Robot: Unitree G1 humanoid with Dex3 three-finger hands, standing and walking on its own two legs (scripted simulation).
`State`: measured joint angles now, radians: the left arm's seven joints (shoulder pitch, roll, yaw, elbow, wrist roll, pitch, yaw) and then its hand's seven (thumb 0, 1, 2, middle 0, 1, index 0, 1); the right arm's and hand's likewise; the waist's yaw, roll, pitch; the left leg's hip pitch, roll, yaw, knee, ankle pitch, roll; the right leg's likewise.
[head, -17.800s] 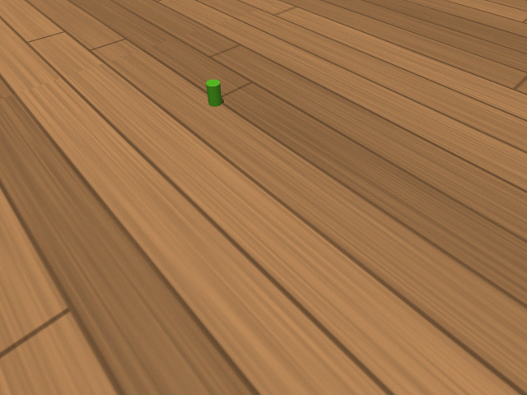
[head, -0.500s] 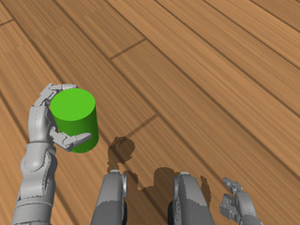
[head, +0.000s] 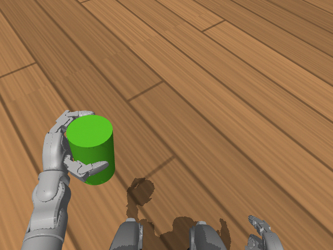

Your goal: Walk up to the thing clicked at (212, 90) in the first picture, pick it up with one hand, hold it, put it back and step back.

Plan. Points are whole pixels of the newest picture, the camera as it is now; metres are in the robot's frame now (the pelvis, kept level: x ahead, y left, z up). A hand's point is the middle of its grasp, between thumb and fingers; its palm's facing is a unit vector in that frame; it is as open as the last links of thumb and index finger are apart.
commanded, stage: lift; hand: left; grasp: from the side
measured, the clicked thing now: (93, 151) +0.34 +0.18 +0.02
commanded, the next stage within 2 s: hold in 0.78 s
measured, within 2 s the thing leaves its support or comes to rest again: neither
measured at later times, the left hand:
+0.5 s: hand (88, 131) +0.35 +0.17 +0.10, palm faces +0.08 -1.00 -0.01, open 12.4 cm
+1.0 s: hand (90, 123) +0.35 +0.16 +0.12, palm faces +0.07 -1.00 +0.00, open 12.4 cm
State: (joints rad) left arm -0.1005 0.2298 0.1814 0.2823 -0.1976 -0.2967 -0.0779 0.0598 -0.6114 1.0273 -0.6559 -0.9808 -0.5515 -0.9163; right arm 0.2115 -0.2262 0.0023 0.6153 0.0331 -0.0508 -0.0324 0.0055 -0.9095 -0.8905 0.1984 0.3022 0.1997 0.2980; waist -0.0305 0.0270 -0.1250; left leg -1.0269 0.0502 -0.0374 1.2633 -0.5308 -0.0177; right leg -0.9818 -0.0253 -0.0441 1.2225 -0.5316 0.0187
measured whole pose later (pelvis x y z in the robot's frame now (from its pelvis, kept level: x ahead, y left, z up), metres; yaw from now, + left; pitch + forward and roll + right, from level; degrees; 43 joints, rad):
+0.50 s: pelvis +0.01 +0.00 +0.04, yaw +0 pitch +11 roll -2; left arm -0.11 0.20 0.15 0.33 -0.18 -0.31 -0.06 0.06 -0.61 1.03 -0.65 -0.98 -0.55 -0.92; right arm 0.23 -0.22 0.00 0.63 0.02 -0.05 -0.03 0.01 -0.91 -0.89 0.20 0.30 0.20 0.30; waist -0.03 0.02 -0.07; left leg -0.76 0.05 -0.02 1.03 -0.46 -0.02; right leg -0.72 -0.02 -0.04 0.99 -0.46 0.02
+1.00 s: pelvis +0.02 +0.00 +0.06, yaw +0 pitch +8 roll -1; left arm -0.12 0.19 0.15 0.37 -0.19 -0.32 -0.08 0.06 -0.61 1.02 -0.66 -0.98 -0.55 -0.92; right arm 0.24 -0.22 -0.01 0.65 0.01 -0.03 -0.02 0.01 -0.92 -0.89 0.20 0.30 0.20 0.30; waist -0.03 0.02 -0.05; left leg -0.63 0.05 -0.01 0.93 -0.43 -0.02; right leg -0.60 -0.02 -0.03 0.90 -0.43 0.01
